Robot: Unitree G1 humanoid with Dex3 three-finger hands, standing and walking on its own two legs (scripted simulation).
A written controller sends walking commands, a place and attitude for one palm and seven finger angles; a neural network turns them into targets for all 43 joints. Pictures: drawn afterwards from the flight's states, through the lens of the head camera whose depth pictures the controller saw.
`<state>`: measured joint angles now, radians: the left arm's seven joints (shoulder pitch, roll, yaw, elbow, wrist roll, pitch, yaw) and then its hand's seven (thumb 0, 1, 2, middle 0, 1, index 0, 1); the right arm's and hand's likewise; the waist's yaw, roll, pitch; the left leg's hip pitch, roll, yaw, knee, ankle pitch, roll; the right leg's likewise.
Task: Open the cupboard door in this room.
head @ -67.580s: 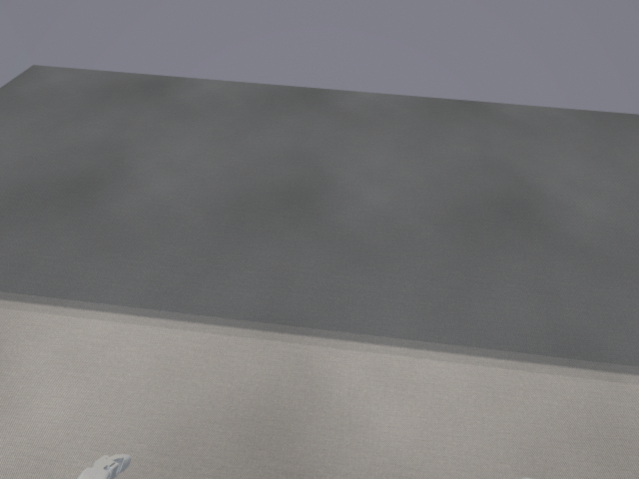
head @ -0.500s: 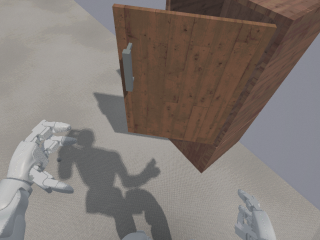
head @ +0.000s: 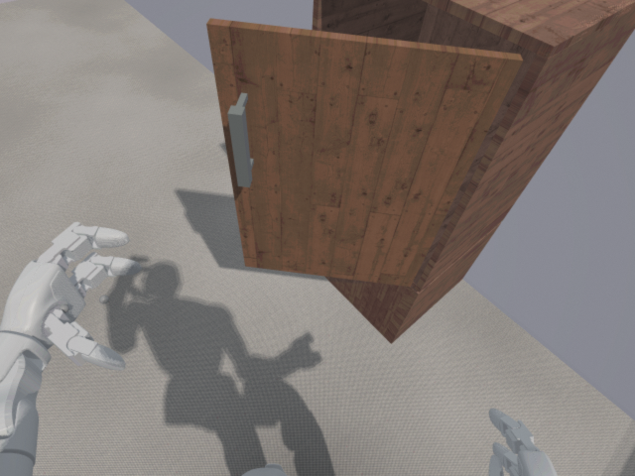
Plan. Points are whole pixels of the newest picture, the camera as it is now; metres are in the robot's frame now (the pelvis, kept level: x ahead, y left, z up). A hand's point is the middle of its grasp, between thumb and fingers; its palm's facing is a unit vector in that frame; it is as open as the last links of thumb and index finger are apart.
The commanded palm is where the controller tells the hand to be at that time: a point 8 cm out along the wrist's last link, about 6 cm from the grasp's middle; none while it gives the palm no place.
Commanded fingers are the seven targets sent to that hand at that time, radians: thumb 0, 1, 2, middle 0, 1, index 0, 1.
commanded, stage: raise the hand with hooked fingers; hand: left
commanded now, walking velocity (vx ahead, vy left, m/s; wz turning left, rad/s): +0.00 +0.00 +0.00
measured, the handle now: (244, 141) +0.59 +0.16 +0.06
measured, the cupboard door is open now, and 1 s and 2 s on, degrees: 43 43 43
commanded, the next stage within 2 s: move the hooked fingers beside the handle in 0.26 s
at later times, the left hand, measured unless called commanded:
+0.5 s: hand (126, 287) +0.30 +0.24 +0.08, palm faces +0.01 -1.00 -0.03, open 14.0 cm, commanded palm +0.28 +0.29 +0.08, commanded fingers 0.00 -0.50 0.30 -0.30 -1.20 -0.30 -1.20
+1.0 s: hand (153, 227) +0.39 +0.24 +0.07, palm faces -0.04 -1.00 -0.02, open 14.0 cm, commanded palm +0.37 +0.29 +0.08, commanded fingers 0.00 -0.50 0.30 -0.30 -1.20 -0.30 -1.20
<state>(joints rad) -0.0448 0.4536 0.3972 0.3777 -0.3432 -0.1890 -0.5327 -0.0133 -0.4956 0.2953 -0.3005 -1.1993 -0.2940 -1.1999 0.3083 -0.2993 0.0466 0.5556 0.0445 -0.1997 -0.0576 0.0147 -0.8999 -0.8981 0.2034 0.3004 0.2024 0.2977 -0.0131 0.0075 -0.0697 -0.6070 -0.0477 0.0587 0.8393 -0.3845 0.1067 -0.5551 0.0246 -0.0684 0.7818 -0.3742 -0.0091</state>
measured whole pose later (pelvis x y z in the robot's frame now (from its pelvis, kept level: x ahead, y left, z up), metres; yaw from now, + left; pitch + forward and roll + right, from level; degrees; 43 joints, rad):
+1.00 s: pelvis +0.01 -0.03 -0.01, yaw -1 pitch +14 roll -3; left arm -0.41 0.55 0.47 0.80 -0.30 -0.29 -0.57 -0.01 -0.49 0.30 -0.30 -1.20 -0.29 -1.20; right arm 0.36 -0.30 0.04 0.59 0.05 -0.10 -0.05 0.01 -0.90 -0.90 0.20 0.30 0.20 0.30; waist -0.07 0.01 -0.09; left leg -0.72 0.00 0.05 0.88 -0.41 0.07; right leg -0.67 0.07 -0.07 0.82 -0.39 -0.05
